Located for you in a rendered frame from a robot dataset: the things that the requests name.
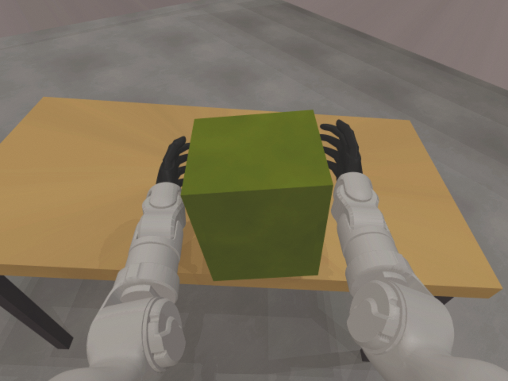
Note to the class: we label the robot left hand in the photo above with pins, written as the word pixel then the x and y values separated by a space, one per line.
pixel 169 169

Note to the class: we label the robot right upper arm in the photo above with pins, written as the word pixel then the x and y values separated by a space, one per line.
pixel 408 335

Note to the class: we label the robot right hand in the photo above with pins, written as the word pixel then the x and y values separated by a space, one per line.
pixel 347 155

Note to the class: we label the robot left upper arm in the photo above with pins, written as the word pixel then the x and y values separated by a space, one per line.
pixel 132 341

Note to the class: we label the carton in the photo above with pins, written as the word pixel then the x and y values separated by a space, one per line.
pixel 257 189

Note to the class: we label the left robot forearm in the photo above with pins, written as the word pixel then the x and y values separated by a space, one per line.
pixel 154 254

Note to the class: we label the table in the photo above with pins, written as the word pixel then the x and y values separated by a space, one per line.
pixel 75 172

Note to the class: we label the right robot forearm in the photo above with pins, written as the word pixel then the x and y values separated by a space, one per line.
pixel 366 242

